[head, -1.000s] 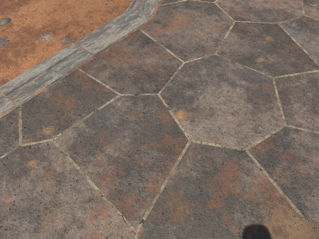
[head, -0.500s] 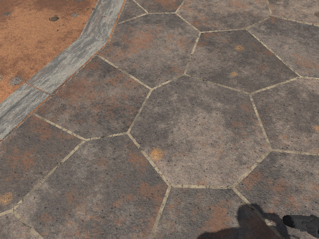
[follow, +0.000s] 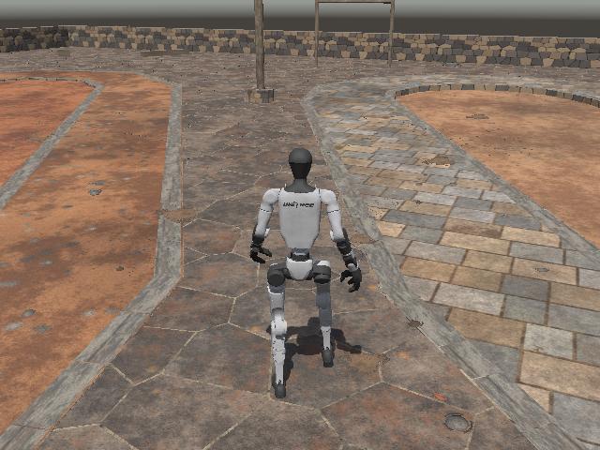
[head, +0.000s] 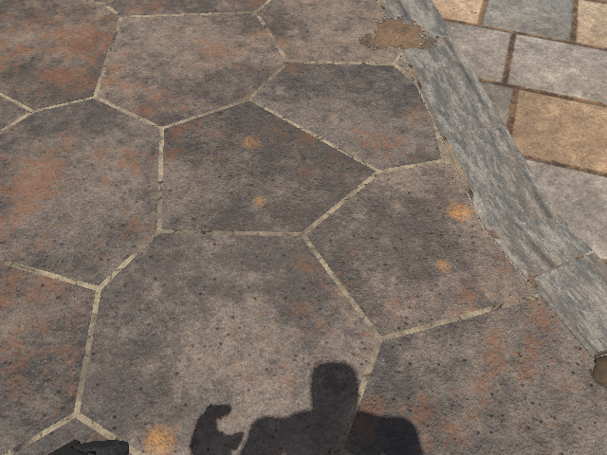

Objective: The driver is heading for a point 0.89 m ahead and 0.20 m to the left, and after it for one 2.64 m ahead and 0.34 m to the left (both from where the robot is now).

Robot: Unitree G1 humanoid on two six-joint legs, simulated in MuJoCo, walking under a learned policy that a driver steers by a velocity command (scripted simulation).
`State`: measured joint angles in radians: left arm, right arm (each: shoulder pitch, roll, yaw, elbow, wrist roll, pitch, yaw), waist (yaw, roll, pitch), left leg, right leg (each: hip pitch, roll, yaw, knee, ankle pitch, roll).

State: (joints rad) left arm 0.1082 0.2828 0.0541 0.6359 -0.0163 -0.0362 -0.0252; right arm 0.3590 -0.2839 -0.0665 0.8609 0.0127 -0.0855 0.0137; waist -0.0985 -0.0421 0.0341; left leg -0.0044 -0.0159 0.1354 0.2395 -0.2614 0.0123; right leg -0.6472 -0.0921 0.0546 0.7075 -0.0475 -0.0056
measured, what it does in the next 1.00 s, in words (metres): walks ahead: right foot, then left foot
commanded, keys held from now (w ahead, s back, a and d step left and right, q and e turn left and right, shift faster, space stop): no key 0.80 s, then w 0.20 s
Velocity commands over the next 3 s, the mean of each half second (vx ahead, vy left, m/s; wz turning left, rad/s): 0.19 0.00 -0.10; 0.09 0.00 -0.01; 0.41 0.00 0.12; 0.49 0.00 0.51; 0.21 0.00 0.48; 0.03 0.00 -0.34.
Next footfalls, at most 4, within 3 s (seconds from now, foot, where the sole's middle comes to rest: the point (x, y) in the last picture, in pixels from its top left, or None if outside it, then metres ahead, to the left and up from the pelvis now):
0.12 right None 0.24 -0.14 -0.78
0.46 left None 0.25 0.11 -0.78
1.46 left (248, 393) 0.61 0.09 -0.78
1.98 right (300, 277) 0.92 -0.06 -0.78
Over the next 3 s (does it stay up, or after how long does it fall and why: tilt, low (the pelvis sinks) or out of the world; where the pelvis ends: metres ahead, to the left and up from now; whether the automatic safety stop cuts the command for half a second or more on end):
stays up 0.92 0.06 0.00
